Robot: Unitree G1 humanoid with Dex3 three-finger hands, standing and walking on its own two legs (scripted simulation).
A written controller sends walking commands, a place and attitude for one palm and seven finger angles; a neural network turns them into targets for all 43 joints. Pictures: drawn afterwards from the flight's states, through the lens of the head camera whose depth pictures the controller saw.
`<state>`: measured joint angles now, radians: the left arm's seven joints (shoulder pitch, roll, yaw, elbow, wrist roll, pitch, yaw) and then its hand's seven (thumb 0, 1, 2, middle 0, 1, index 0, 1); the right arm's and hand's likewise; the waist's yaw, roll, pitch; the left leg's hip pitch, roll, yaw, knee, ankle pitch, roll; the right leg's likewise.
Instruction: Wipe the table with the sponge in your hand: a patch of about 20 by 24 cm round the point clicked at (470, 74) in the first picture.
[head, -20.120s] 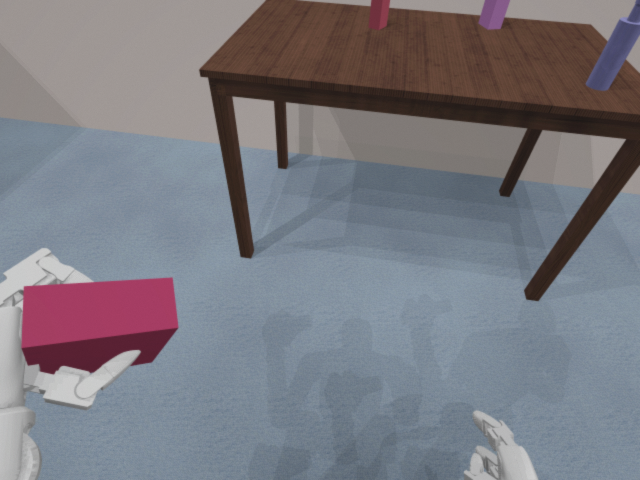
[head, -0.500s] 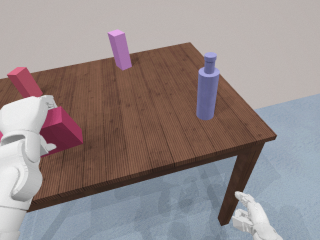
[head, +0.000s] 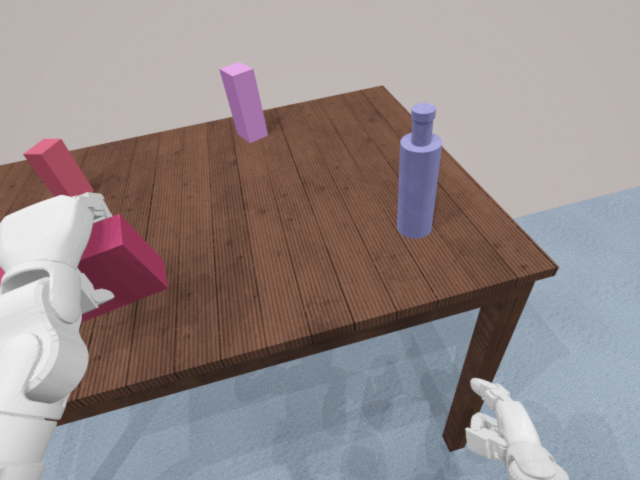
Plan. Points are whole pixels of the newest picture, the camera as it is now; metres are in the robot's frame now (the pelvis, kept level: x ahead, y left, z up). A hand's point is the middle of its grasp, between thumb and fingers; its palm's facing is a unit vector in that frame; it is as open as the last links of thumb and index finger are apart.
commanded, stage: move the sponge above the wiping area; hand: left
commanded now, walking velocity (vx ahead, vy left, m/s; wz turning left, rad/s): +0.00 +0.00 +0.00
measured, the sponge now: (97, 281) +0.27 +0.33 +0.14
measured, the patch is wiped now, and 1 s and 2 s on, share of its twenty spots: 0.00 0.00 0.00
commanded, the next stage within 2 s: lower the sponge onto the table in 1.30 s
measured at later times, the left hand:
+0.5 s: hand (99, 279) +0.27 +0.31 +0.16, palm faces +0.07 -0.08 -0.99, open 9.1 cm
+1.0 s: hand (114, 301) +0.25 +0.29 +0.14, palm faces -0.01 -0.11 -0.99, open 9.1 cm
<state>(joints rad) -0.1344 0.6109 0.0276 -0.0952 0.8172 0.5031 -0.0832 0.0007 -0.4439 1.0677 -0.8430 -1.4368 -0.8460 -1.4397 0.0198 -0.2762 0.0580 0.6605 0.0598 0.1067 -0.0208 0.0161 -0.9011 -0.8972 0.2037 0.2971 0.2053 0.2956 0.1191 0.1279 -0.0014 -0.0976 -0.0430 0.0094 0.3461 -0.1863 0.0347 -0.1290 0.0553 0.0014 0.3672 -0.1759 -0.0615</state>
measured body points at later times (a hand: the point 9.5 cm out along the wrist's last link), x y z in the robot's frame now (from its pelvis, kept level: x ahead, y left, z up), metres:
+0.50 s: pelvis +0.00 +0.00 +0.00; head -0.01 -0.06 +0.45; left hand +0.26 +0.31 +0.21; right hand +0.25 -0.20 -0.09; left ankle +0.00 +0.10 -0.75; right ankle +0.02 -0.08 -0.75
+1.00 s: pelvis +0.00 +0.00 +0.00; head -0.01 -0.06 +0.44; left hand +0.25 +0.29 +0.19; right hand +0.26 -0.21 -0.09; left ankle +0.00 +0.10 -0.75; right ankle +0.02 -0.08 -0.75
